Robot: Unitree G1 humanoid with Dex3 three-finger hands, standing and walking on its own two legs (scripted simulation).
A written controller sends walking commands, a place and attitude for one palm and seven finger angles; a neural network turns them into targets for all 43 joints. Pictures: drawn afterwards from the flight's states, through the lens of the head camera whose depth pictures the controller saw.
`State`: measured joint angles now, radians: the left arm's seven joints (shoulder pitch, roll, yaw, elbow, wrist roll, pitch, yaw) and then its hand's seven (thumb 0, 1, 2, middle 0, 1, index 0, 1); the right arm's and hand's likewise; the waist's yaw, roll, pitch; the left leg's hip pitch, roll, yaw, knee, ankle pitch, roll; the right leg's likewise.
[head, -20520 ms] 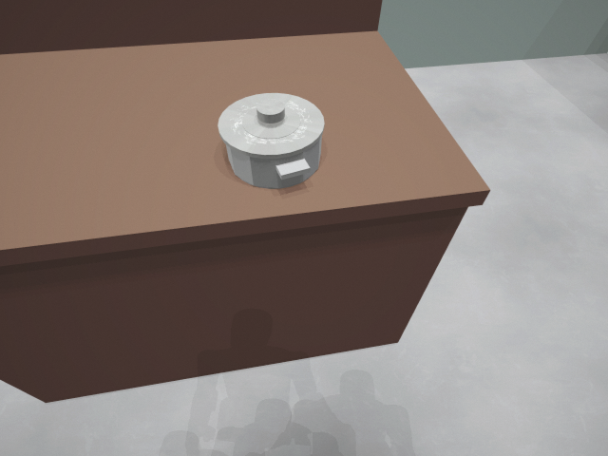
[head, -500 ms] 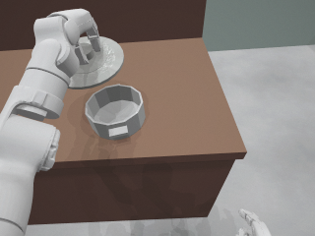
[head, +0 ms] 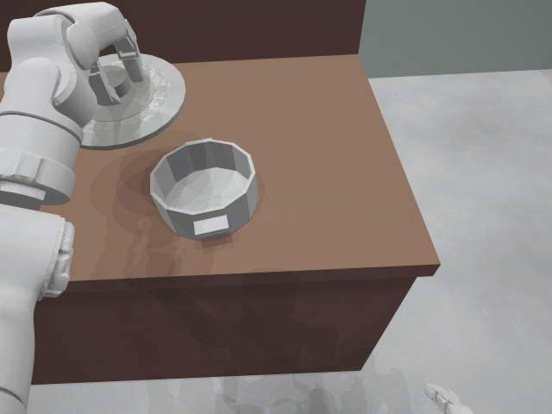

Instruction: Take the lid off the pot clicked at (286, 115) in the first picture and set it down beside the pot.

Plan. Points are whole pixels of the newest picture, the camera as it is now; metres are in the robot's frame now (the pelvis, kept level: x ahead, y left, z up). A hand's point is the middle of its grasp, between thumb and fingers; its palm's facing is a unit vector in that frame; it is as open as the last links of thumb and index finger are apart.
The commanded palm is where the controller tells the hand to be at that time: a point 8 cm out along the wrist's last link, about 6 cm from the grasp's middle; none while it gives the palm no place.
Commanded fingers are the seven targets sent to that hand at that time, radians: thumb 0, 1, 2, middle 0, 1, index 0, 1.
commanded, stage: move the lid sideways beside the pot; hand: left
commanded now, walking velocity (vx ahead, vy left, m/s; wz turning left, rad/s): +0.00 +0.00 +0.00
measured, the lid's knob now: (110, 82) +0.49 +0.22 +0.24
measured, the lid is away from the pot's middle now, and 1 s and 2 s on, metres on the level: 0.09 0.22 0.23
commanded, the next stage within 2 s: lower the lid onto the table in 1.26 s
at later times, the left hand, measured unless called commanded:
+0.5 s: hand (55, 87) +0.46 +0.28 +0.26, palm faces -0.22 -0.05 -0.97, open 7.5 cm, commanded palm +0.45 +0.28 +0.34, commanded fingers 0.00 0.54 1.09 -0.83 -1.02 -0.91 -1.05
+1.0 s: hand (2, 93) +0.45 +0.34 +0.26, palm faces -0.22 -0.08 -0.97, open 7.5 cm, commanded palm +0.44 +0.34 +0.34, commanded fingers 0.00 0.54 1.09 -0.83 -1.02 -0.91 -1.05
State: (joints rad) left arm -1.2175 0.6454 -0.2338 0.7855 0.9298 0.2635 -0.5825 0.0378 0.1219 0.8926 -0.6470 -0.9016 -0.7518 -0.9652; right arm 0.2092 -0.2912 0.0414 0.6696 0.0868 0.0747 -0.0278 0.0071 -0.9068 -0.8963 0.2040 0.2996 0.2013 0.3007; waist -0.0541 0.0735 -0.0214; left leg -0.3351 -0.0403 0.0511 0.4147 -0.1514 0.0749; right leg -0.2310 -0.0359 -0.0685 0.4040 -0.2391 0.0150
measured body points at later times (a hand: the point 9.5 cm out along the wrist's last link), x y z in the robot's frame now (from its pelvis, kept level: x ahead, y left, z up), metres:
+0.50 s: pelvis +0.00 +0.00 +0.00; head +0.04 -0.01 +0.45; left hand +0.46 +0.27 +0.31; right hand +0.11 -0.27 -0.12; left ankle +0.04 +0.07 -0.74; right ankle -0.02 -0.13 -0.74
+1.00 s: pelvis +0.01 +0.00 +0.00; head +0.05 -0.01 +0.45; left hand +0.45 +0.34 +0.31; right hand +0.10 -0.27 -0.12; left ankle +0.04 +0.07 -0.74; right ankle -0.02 -0.13 -0.74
